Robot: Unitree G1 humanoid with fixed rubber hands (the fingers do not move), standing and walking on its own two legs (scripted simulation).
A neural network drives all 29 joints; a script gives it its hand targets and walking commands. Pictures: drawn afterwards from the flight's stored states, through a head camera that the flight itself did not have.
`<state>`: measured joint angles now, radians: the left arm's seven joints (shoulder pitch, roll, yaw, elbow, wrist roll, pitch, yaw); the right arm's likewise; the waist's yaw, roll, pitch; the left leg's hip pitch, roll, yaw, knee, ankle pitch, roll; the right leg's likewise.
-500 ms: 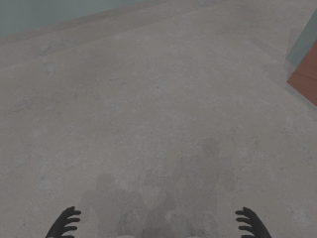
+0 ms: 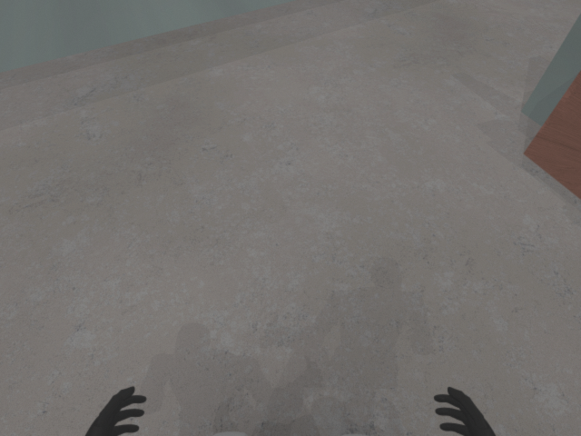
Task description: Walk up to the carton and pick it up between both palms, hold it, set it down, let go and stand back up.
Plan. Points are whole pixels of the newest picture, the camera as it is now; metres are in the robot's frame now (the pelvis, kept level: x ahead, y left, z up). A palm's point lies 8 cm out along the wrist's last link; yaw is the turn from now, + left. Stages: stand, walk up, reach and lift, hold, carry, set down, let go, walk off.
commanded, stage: stand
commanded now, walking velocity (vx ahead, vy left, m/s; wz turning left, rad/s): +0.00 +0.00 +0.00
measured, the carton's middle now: out of the picture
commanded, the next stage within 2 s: walk up in 0.10 s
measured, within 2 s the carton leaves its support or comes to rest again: neither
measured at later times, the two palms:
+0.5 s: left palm out of the picture +0.13 +0.26 -0.09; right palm out of the picture +0.05 -0.32 -0.10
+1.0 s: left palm (225, 318) +0.30 +0.12 -0.08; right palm out of the picture +0.04 -0.44 -0.09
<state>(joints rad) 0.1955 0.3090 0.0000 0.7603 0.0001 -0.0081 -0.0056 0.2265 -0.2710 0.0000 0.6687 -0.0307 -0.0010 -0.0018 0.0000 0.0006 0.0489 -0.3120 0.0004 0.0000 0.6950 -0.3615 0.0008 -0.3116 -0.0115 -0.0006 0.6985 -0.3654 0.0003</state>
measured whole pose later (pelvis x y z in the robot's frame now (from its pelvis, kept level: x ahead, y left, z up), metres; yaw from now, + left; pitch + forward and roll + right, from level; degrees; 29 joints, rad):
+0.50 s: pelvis -0.01 -0.03 +0.00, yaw -7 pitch -2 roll +2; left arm 0.20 0.40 0.00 0.80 0.00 0.05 -0.15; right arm 0.29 -0.36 0.00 0.71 -0.03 -0.06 0.02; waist 0.00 0.00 0.04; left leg -0.27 0.07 0.09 0.67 -0.36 -0.01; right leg -0.51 -0.09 0.00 0.90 -0.37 0.00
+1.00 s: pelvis +0.08 -0.12 +0.00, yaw -26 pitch -2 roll +0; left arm 0.24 0.41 0.02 0.80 0.00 0.01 -0.13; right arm 0.25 -0.44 0.00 0.74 -0.03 -0.07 0.03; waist 0.00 0.04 0.04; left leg -0.38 0.04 0.09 0.82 -0.49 0.00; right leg -0.32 0.12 0.13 0.70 -0.34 -0.06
